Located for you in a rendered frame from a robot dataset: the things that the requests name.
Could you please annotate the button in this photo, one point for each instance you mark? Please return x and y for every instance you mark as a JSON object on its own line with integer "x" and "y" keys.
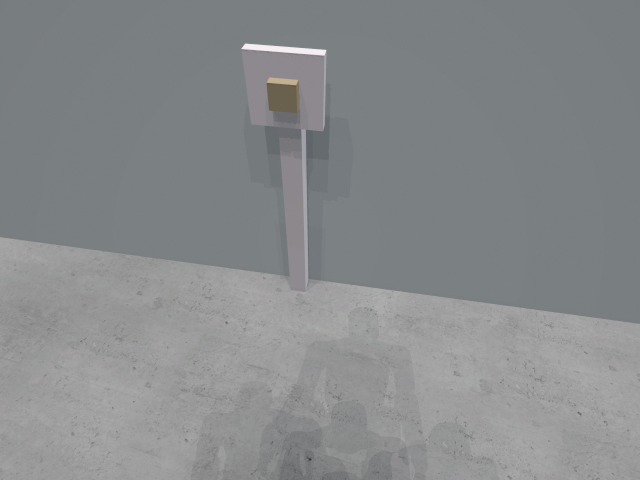
{"x": 283, "y": 95}

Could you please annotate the panel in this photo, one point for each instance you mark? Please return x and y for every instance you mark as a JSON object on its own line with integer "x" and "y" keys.
{"x": 309, "y": 67}

